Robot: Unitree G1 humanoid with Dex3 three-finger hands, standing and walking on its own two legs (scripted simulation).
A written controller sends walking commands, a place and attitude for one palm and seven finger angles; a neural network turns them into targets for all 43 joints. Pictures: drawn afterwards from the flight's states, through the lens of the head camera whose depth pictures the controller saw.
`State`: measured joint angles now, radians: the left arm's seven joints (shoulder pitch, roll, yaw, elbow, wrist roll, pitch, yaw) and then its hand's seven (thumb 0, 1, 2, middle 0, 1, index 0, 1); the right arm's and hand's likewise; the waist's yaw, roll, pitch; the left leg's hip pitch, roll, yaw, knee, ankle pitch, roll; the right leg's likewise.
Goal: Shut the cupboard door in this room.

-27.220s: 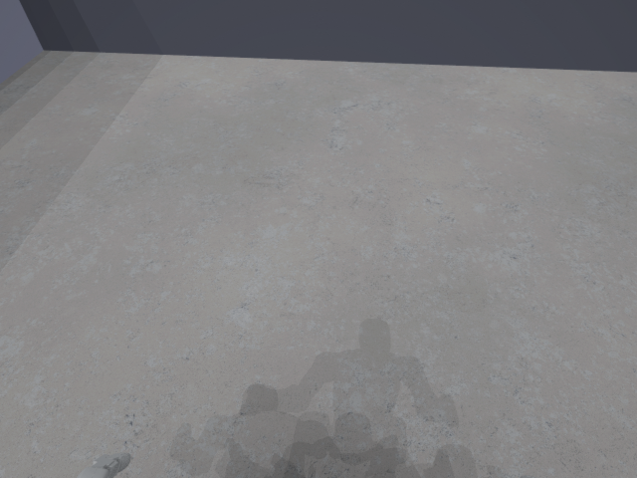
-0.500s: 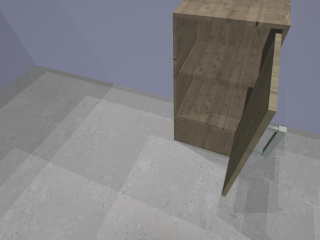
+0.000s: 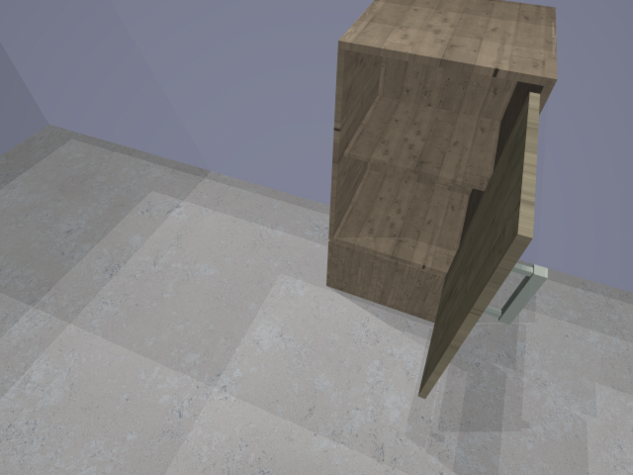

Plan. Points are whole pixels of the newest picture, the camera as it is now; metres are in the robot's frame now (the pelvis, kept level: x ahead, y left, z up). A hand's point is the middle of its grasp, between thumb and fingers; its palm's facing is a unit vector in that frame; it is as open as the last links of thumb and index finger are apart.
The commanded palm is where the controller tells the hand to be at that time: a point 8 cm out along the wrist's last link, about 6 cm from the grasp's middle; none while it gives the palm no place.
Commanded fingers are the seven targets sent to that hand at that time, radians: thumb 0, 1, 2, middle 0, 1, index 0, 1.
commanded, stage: stand and wait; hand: left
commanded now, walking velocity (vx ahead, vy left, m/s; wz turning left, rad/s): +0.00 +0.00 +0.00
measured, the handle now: (508, 292) +0.41 -0.28 -0.05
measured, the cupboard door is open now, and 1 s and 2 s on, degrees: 90 90 90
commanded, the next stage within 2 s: turn or walk to find it in 0.80 s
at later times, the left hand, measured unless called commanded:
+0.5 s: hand out of the picture +0.03 +0.22 -0.17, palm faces +0.01 -0.97 -0.25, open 7.4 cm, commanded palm none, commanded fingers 0.00 0.90 0.90 -0.20 -0.30 -0.20 -0.30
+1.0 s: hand out of the picture +0.09 +0.26 -0.15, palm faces +0.01 -0.94 -0.33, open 7.4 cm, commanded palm none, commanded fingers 0.00 0.90 0.90 -0.20 -0.30 -0.20 -0.30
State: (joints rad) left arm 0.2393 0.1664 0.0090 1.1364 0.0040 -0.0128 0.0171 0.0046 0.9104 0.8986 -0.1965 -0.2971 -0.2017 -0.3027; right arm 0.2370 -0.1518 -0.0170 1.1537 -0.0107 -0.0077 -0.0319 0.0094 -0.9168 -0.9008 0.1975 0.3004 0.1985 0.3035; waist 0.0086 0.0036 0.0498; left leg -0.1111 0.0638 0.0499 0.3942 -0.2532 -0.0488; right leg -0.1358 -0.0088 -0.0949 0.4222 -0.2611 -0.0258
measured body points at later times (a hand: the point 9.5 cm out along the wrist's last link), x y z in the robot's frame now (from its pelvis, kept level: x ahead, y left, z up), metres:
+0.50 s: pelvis +0.00 +0.01 +0.00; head +0.02 +0.01 +0.45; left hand +0.03 +0.27 -0.15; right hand +0.03 -0.24 -0.15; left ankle -0.03 +0.15 -0.74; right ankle -0.02 -0.10 -0.74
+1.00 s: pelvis +0.01 +0.02 +0.00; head +0.03 +0.01 +0.45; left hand +0.09 +0.31 -0.13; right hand +0.09 -0.27 -0.14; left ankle -0.03 +0.15 -0.74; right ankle -0.02 -0.10 -0.74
